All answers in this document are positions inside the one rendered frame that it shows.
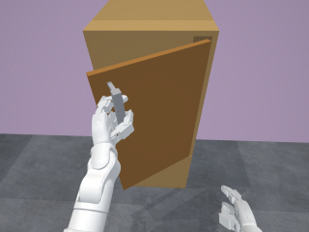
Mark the cupboard door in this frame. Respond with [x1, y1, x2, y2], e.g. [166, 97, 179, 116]
[86, 39, 211, 190]

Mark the left robot forearm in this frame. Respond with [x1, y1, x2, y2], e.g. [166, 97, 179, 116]
[63, 142, 121, 232]

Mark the left robot hand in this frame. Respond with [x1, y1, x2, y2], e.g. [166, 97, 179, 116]
[92, 95, 134, 147]

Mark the handle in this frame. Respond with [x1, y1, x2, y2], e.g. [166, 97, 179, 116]
[107, 81, 126, 125]

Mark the right robot hand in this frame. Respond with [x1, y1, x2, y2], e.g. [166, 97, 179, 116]
[219, 186, 257, 232]

